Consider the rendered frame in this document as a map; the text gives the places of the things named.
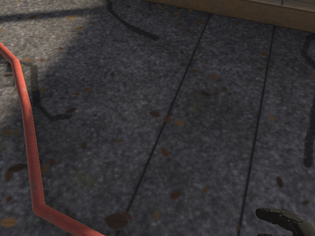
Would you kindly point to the robot right hand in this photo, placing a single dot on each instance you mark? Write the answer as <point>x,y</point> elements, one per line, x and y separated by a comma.
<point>286,219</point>

